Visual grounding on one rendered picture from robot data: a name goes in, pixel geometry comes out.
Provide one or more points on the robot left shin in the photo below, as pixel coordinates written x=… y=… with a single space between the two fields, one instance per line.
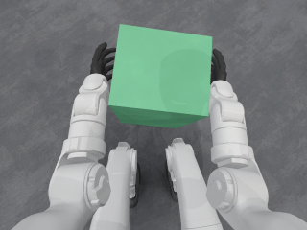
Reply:
x=133 y=178

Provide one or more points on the robot right hand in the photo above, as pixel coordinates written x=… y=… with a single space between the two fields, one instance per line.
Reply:
x=218 y=67

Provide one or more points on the robot left hand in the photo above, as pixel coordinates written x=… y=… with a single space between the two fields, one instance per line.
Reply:
x=99 y=62

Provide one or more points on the left robot upper arm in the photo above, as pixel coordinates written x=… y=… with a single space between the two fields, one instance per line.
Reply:
x=76 y=192

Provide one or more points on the carton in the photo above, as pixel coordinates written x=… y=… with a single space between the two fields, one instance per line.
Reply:
x=160 y=78

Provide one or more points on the right robot upper arm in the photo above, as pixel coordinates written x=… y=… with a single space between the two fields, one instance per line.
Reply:
x=241 y=197

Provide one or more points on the right robot foot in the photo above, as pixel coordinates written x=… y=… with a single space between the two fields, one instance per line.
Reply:
x=174 y=194

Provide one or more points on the robot left forearm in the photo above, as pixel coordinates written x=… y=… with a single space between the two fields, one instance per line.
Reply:
x=85 y=142

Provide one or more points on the robot right forearm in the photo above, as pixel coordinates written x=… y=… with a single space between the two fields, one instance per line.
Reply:
x=229 y=131

